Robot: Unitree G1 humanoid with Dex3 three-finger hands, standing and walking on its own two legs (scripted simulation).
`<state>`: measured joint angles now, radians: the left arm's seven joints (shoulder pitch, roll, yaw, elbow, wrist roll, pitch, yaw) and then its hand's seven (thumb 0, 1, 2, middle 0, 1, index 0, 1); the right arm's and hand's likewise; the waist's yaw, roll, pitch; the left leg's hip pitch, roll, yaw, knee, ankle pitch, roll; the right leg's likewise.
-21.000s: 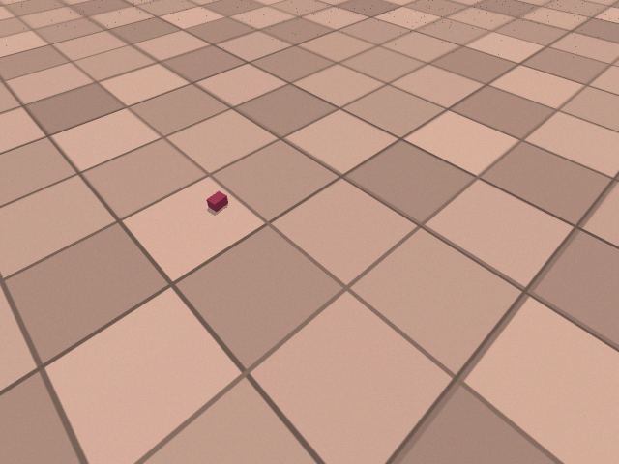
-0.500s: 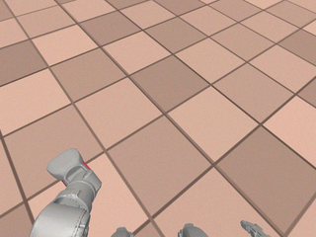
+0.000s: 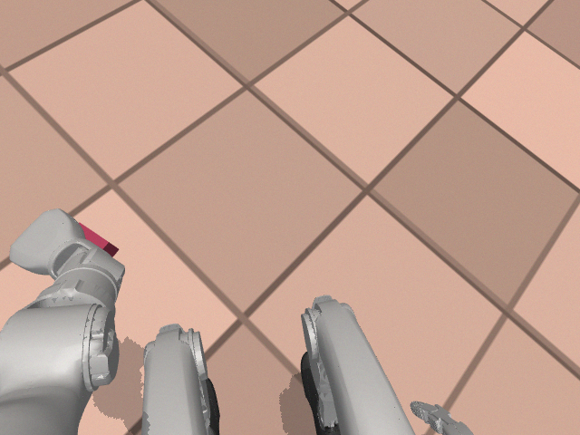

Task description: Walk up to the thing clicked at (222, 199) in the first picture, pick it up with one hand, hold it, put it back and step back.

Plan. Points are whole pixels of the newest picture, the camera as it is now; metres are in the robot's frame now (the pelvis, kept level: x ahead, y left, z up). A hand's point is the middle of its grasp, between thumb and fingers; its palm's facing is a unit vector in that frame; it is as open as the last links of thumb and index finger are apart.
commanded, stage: crouch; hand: left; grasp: from above
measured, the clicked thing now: (82, 256) +0.43 +0.27 -0.17
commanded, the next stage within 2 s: lower in 1.02 s
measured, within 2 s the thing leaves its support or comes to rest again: neither
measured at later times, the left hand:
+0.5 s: hand (101, 262) +0.44 +0.27 -0.25, palm faces -0.27 -0.30 -0.91, open 8.4 cm
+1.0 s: hand (108, 266) +0.44 +0.28 -0.31, palm faces -0.28 -0.31 -0.91, open 8.4 cm
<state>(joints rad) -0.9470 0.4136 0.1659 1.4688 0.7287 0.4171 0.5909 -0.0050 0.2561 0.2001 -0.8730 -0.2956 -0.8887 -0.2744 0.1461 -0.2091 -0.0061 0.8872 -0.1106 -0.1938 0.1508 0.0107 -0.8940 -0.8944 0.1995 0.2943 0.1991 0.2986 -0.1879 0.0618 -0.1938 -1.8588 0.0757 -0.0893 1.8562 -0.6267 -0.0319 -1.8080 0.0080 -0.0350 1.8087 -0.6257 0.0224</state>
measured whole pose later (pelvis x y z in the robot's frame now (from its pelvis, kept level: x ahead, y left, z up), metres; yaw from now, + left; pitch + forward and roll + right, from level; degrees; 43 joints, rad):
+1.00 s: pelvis -0.01 +0.00 -0.16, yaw -2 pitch +34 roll -5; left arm -1.11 0.61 0.29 1.66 0.87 0.28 0.57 -0.01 0.23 0.23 -0.90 -0.28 -0.91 -0.26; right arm 0.17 -0.29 0.03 0.90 -0.18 -0.28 0.27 0.01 -0.92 -0.90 0.20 0.29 0.20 0.30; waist -0.24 0.05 -0.06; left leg -2.31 0.05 -0.14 2.36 -0.66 -0.04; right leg -2.25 0.02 -0.03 2.31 -0.67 0.04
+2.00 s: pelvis -0.01 +0.01 -0.19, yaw -7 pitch +30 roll -10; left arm -1.13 0.82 0.36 1.84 0.93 0.16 0.70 -0.01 0.22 0.23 -0.91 -0.26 -0.92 -0.26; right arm 0.17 -0.33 0.14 0.88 -0.25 -0.36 0.37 0.01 -0.92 -0.90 0.20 0.29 0.19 0.30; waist -0.35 -0.04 0.11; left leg -2.35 0.04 -0.24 2.50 -0.70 -0.05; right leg -2.26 0.05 -0.10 2.38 -0.67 0.06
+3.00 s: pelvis -0.02 +0.02 -0.19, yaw -10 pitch +25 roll -14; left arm -1.15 0.96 0.30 1.87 0.87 0.17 0.76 -0.01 0.22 0.25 -0.89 -0.28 -0.90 -0.28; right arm 0.12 -0.37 0.28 0.78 -0.25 -0.43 0.40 0.01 -0.92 -0.90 0.19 0.29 0.19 0.30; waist -0.41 -0.13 0.24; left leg -2.31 0.04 -0.30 2.53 -0.70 -0.03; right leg -2.18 0.06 -0.15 2.35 -0.65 0.08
